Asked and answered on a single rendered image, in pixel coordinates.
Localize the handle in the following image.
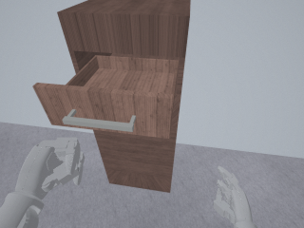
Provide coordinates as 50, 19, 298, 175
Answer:
62, 109, 136, 132

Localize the robot left hand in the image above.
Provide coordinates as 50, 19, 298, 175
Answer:
15, 137, 85, 200

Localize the robot right hand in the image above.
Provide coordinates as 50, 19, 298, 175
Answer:
213, 166, 253, 226

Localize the robot left forearm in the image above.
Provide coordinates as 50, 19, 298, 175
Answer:
0, 191, 45, 228

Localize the drawer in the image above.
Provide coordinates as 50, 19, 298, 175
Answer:
32, 55, 179, 139

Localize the cabinet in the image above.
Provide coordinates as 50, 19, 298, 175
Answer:
57, 0, 191, 193

